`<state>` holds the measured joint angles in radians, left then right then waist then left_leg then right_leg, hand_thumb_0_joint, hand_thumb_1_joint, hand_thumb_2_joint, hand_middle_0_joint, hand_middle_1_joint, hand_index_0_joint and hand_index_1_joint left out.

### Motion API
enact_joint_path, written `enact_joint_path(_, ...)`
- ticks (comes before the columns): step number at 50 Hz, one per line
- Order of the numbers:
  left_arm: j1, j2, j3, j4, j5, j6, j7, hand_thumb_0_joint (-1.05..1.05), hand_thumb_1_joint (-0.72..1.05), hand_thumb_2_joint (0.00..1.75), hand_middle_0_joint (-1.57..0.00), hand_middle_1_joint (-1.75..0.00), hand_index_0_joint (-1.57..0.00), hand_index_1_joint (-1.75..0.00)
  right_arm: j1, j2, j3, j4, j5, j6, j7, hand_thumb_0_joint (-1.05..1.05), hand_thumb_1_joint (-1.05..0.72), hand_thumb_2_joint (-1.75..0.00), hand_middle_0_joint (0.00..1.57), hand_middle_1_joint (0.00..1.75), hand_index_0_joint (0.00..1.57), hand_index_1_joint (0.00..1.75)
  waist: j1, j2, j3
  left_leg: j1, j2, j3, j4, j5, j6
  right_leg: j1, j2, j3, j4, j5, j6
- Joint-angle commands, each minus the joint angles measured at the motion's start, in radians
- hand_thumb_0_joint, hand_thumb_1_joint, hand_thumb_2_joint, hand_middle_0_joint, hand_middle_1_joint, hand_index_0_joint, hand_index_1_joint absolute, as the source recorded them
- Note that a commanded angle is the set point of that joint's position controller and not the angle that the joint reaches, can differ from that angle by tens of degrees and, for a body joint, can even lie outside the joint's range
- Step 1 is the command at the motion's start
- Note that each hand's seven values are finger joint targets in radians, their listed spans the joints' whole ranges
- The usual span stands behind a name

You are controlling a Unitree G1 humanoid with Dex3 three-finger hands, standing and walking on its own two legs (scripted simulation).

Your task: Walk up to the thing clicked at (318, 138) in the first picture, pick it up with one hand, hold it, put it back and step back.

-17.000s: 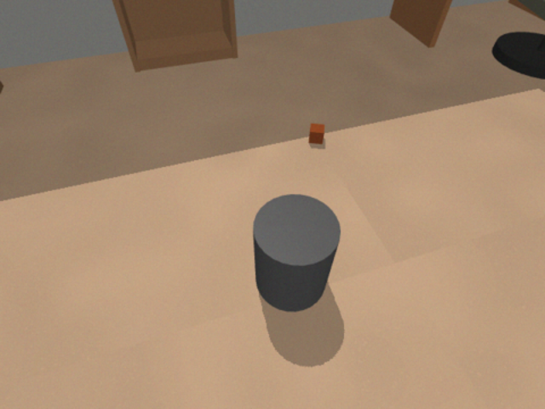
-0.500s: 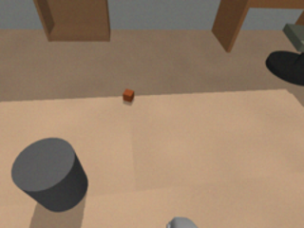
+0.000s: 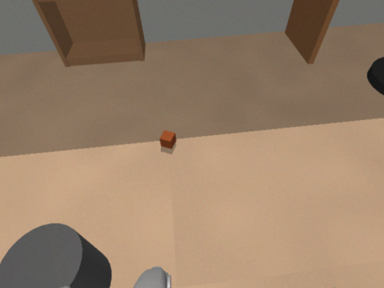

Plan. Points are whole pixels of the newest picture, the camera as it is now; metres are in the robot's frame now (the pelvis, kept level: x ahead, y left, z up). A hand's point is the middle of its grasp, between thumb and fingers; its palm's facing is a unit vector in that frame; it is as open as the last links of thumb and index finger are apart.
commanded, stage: walk up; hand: left
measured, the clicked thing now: (168, 139) +1.09 +0.22 -0.73
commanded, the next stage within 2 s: none
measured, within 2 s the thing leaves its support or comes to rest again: neither
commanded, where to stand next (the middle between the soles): +0.70 -0.01 m, yaw +0 degrees
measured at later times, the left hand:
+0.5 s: hand (99, 216) +0.31 +0.28 -0.14, palm faces -0.11 -0.93 -0.36, open 7.3 cm
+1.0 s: hand (116, 178) +0.44 +0.27 -0.16, palm faces -0.01 -0.93 -0.36, open 7.3 cm
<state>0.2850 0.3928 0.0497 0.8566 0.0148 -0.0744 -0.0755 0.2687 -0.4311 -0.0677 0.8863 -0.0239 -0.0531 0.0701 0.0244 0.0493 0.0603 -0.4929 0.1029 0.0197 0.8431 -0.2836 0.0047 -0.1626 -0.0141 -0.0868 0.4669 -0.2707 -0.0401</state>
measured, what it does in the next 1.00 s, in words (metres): walks ahead: left foot, then right foot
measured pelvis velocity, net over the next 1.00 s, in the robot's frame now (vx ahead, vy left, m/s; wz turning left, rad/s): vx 0.43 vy -0.02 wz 0.02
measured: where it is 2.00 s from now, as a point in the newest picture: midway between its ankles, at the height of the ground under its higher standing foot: (204, 203)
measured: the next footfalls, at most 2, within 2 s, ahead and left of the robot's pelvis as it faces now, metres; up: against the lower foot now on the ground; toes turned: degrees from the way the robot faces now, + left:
left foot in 0.14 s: +0.24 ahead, +0.14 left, +0.00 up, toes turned +6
right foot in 0.54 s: +0.40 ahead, -0.14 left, +0.00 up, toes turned -6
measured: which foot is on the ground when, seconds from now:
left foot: up 0.00-0.12, down 0.14-0.56, up 0.58-0.96, down 0.98-1.00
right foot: down 0.00-0.16, up 0.18-0.52, down 0.54-1.00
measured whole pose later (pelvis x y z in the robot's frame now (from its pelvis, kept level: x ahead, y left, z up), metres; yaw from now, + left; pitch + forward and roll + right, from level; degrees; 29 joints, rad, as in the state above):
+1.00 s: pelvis +0.43 -0.02 -0.02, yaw +1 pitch -2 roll +0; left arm 0.37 0.44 0.04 0.85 0.01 -0.06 -0.05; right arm 0.24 -0.41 -0.06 0.86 -0.03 -0.07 0.07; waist 0.05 -0.03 0.08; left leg -0.39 0.03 0.08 0.58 -0.14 0.03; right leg -0.15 -0.07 -0.11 0.66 -0.45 -0.01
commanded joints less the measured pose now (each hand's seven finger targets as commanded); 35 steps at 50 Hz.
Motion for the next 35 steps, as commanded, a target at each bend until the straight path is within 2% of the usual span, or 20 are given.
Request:
enact_joint_path(1,0.011,0.289,0.090,-0.080,-0.005,-0.027,0.019,0.00,0.90,0.90,-0.20,-0.30,-0.20,-0.30,-0.066,-0.149,-0.053,-0.086,-0.003,-0.032,0.005,0.00,-0.90,-0.90,0.20,0.30,0.20,0.30,0.034,-0.168,0.018,0.040,0.002,0.036,-0.208,0.112,-0.014,-0.047,-0.217,0.154,-0.207,-0.028,-0.175)
enact_joint_path(3,0.004,0.300,0.086,-0.088,-0.006,-0.021,0.018,0.00,0.90,0.90,-0.20,-0.30,-0.20,-0.30,-0.062,-0.149,-0.056,-0.087,-0.002,-0.040,0.002,0.00,-0.90,-0.90,0.20,0.30,0.20,0.30,0.020,-0.169,-0.013,0.130,-0.014,0.053,-0.255,0.134,-0.004,-0.057,-0.230,0.153,-0.160,0.019,-0.165)
enact_joint_path(5,-0.020,0.288,0.077,-0.097,-0.002,-0.013,0.021,0.00,0.90,0.90,-0.20,-0.30,-0.20,-0.30,0.043,-0.174,-0.070,-0.054,-0.002,-0.046,-0.005,0.00,-0.90,-0.90,0.20,0.30,0.20,0.30,-0.053,-0.083,-0.063,0.328,-0.060,0.090,-0.300,0.119,0.017,-0.125,-0.197,0.103,-0.002,0.088,-0.134)
enact_joint_path(6,0.008,0.244,0.058,-0.100,0.002,-0.013,0.023,0.00,0.90,0.90,-0.20,-0.30,-0.20,-0.30,0.143,-0.217,-0.088,-0.022,-0.004,-0.051,-0.016,0.00,-0.90,-0.90,0.20,0.30,0.20,0.30,-0.102,0.034,-0.119,0.510,-0.073,0.073,-0.305,0.049,0.044,-0.209,-0.145,0.057,0.208,0.171,-0.106)
enact_joint_path(7,0.047,0.178,0.035,-0.105,-0.008,-0.011,0.029,0.00,0.90,0.90,-0.20,-0.30,-0.20,-0.30,0.259,-0.293,-0.111,-0.012,-0.021,-0.056,-0.031,0.00,-0.90,-0.90,0.20,0.30,0.20,0.30,-0.155,0.235,-0.182,0.625,0.104,-0.190,-0.430,-0.160,0.106,-0.343,-0.059,0.003,0.533,0.078,-0.055)
enact_joint_path(8,0.075,0.172,0.041,-0.104,-0.021,-0.007,0.034,0.00,0.90,0.90,-0.20,-0.30,-0.20,-0.30,0.245,-0.358,-0.119,-0.052,-0.009,-0.061,-0.039,0.00,-0.90,-0.90,0.20,0.30,0.20,0.30,-0.132,0.262,-0.152,0.659,0.335,-0.706,-0.630,-0.302,0.184,-0.561,0.097,0.077,0.678,-0.256,-0.016)
enact_joint_path(9,0.044,0.282,0.057,-0.081,-0.011,0.001,0.049,0.00,0.90,0.90,-0.20,-0.30,-0.20,-0.30,0.183,-0.363,-0.122,-0.067,0.026,-0.057,-0.037,0.00,-0.90,-0.90,0.20,0.30,0.20,0.30,-0.118,0.097,-0.123,0.556,0.361,-0.704,-0.624,-0.299,0.235,-0.523,0.010,0.207,0.743,-0.249,-0.026)
enact_joint_path(11,0.079,0.271,0.055,-0.040,-0.023,0.001,0.045,0.00,0.90,0.90,-0.20,-0.30,-0.20,-0.30,0.080,-0.277,-0.087,-0.094,0.029,-0.055,-0.043,0.00,-0.90,-0.90,0.20,0.30,0.20,0.30,-0.054,0.033,-0.044,0.458,0.264,-0.403,-0.587,-0.133,0.213,-0.499,-0.045,0.216,0.722,-0.120,-0.015)
enact_joint_path(14,0.118,0.247,0.057,-0.003,-0.015,0.008,0.023,0.00,0.90,0.90,-0.20,-0.30,-0.20,-0.30,0.022,-0.243,-0.069,-0.101,0.024,-0.060,-0.039,0.00,-0.90,-0.90,0.20,0.30,0.20,0.30,-0.018,0.104,-0.003,0.292,0.193,-0.176,-0.608,-0.026,0.196,-0.374,-0.090,0.151,0.555,-0.067,0.017)
enact_joint_path(18,0.008,0.219,0.056,-0.038,0.001,0.012,-0.001,0.00,0.90,0.90,-0.20,-0.30,-0.20,-0.30,0.057,-0.266,-0.074,-0.111,0.015,-0.063,-0.036,0.00,-0.90,-0.90,0.20,0.30,0.20,0.30,-0.056,0.113,0.010,0.307,0.190,-0.117,-0.614,-0.022,0.231,-0.372,-0.108,0.087,0.353,-0.030,0.039)
enact_joint_path(22,-0.039,0.212,0.065,-0.040,0.002,0.005,-0.010,0.00,0.90,0.90,-0.20,-0.30,-0.20,-0.30,0.031,-0.262,-0.072,-0.122,0.016,-0.058,-0.030,0.00,-0.90,-0.90,0.20,0.30,0.20,0.30,-0.047,0.097,0.007,0.262,0.146,-0.057,-0.574,-0.049,0.194,-0.262,-0.077,0.035,0.194,0.100,0.024)
enact_joint_path(24,-0.027,0.212,0.070,-0.031,0.003,-0.002,-0.008,0.00,0.90,0.90,-0.20,-0.30,-0.20,-0.30,0.020,-0.261,-0.070,-0.128,0.018,-0.051,-0.030,0.00,-0.90,-0.90,0.20,0.30,0.20,0.30,-0.029,0.075,-0.012,0.242,0.143,-0.042,-0.502,0.002,0.179,-0.163,-0.051,0.007,0.138,0.096,0.017)
enact_joint_path(26,0.061,0.233,0.085,-0.003,0.008,-0.010,0.003,0.00,0.90,0.90,-0.20,-0.30,-0.20,-0.30,0.005,-0.233,-0.058,-0.139,0.017,-0.042,-0.033,0.00,-0.90,-0.90,0.20,0.30,0.20,0.30,0.032,0.002,-0.041,0.150,0.120,-0.013,-0.344,0.019,0.143,0.027,-0.022,-0.011,0.114,0.082,0.005)
enact_joint_path(27,0.146,0.272,0.103,0.019,0.007,-0.021,0.016,0.00,0.90,0.90,-0.20,-0.30,-0.20,-0.30,0.049,-0.176,-0.038,-0.137,0.016,-0.041,-0.033,0.00,-0.90,-0.90,0.20,0.30,0.20,0.30,0.071,-0.157,-0.104,0.092,0.053,0.041,-0.095,0.051,0.112,0.176,-0.051,0.072,0.026,-0.028,-0.014)
enact_joint_path(28,0.216,0.364,0.127,0.010,0.010,-0.034,0.031,0.00,0.90,0.90,-0.20,-0.30,-0.20,-0.30,0.076,-0.094,-0.007,-0.159,0.019,-0.041,-0.033,0.00,-0.90,-0.90,0.20,0.30,0.20,0.30,0.091,-0.402,-0.123,-0.079,-0.075,0.100,0.200,-0.165,0.056,0.255,-0.286,0.452,-0.139,-0.200,-0.080)
enact_joint_path(29,0.207,0.405,0.125,0.001,-0.003,-0.031,0.032,0.00,0.90,0.90,-0.20,-0.30,-0.20,-0.30,0.033,-0.179,-0.028,-0.150,0.020,-0.032,-0.043,0.00,-0.90,-0.90,0.20,0.30,0.20,0.30,0.100,-0.346,-0.087,-0.203,-0.111,0.022,0.316,-0.266,0.040,0.244,-0.415,0.730,-0.230,-0.181,-0.205)
enact_joint_path(30,0.155,0.383,0.117,-0.022,-0.017,-0.028,0.037,0.00,0.90,0.90,-0.20,-0.30,-0.20,-0.30,0.026,-0.217,-0.038,-0.126,0.018,-0.027,-0.052,0.00,-0.90,-0.90,0.20,0.30,0.20,0.30,0.072,-0.202,-0.042,-0.193,-0.058,-0.078,0.359,-0.222,0.034,0.167,-0.423,0.683,-0.201,-0.102,-0.224)
enact_joint_path(31,0.105,0.350,0.109,-0.033,-0.027,-0.027,0.042,0.00,0.90,0.90,-0.20,-0.30,-0.20,-0.30,0.041,-0.212,-0.037,-0.105,0.032,-0.028,-0.049,0.00,-0.90,-0.90,0.20,0.30,0.20,0.30,0.052,-0.158,-0.022,-0.184,-0.038,-0.104,0.358,-0.160,0.036,0.139,-0.381,0.556,-0.185,-0.008,-0.222)
enact_joint_path(33,0.056,0.299,0.090,-0.046,-0.025,-0.027,0.049,0.00,0.90,0.90,-0.20,-0.30,-0.20,-0.30,0.069,-0.198,-0.034,-0.075,0.034,-0.024,-0.042,0.00,-0.90,-0.90,0.20,0.30,0.20,0.30,0.008,-0.185,-0.009,-0.115,-0.012,-0.091,0.254,-0.103,0.030,0.049,-0.307,0.379,-0.178,0.101,-0.188)
enact_joint_path(35,0.035,0.283,0.081,-0.061,-0.018,-0.032,0.048,0.00,0.90,0.90,-0.20,-0.30,-0.20,-0.30,0.095,-0.187,-0.039,-0.056,0.022,-0.017,-0.029,0.00,-0.90,-0.90,0.20,0.30,0.20,0.30,-0.007,-0.202,-0.015,-0.055,-0.014,-0.058,0.178,-0.050,0.015,-0.001,-0.260,0.263,-0.183,0.164,-0.184)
